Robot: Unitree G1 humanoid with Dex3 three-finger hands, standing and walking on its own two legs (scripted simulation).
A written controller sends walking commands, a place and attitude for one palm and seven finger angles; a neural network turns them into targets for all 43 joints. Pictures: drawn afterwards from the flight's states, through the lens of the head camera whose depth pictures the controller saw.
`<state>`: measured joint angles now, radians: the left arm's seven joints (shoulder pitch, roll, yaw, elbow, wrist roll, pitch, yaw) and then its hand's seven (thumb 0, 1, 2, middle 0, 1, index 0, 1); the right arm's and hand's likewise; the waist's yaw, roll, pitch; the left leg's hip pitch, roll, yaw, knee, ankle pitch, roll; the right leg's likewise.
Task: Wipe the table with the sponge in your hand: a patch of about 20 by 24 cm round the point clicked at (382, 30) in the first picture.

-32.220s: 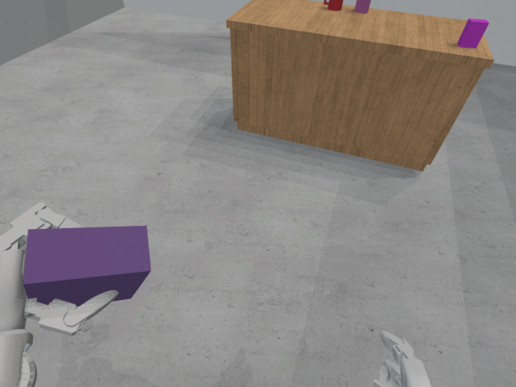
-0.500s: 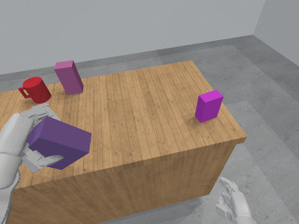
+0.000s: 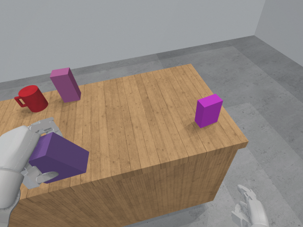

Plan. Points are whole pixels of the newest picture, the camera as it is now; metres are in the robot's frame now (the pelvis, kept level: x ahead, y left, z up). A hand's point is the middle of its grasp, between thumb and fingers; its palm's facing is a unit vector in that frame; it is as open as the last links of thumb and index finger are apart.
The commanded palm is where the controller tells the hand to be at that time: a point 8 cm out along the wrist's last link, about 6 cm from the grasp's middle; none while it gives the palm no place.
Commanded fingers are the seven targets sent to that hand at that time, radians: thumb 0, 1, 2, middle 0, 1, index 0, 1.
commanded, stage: turn the palm down, sponge in hand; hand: left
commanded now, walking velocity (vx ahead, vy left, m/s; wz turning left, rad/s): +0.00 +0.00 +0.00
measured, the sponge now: (55, 162) +0.22 +0.27 +0.10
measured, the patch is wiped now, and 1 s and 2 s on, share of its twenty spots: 0.00 0.00 0.00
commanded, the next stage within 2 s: move the sponge above the wiping area in 1.08 s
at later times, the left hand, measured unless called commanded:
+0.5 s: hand (29, 154) +0.22 +0.31 +0.14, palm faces +0.07 -0.15 -0.99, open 9.8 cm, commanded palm +0.19 +0.31 +0.20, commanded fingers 0.00 0.10 1.30 -1.20 -1.60 -1.20 -1.60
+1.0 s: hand (25, 158) +0.21 +0.32 +0.13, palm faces +0.02 -0.08 -1.00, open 9.8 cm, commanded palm +0.18 +0.31 +0.20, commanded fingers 0.00 0.10 1.30 -1.20 -1.60 -1.20 -1.60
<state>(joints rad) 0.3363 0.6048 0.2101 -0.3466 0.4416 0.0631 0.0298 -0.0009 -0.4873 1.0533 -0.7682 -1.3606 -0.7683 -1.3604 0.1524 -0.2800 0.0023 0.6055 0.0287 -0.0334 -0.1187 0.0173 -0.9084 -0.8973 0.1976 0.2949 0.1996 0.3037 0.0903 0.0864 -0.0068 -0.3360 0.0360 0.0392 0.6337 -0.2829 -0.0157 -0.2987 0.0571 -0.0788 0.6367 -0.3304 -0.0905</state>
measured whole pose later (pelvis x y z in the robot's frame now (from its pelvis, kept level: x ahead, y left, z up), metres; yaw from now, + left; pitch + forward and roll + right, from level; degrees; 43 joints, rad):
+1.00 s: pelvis -0.01 +0.03 +0.02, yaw +0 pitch -5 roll +0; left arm 0.15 0.54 0.00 -0.22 0.86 0.27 -0.07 0.00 -0.49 1.06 -0.77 -1.36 -0.77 -1.36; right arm 0.00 -0.25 0.06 0.69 0.03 0.04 -0.05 0.02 -0.91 -0.90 0.20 0.30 0.20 0.30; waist 0.15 0.12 0.05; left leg -0.15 0.00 0.06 0.41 -0.16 0.03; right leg -0.11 0.03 -0.05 0.41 -0.20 -0.05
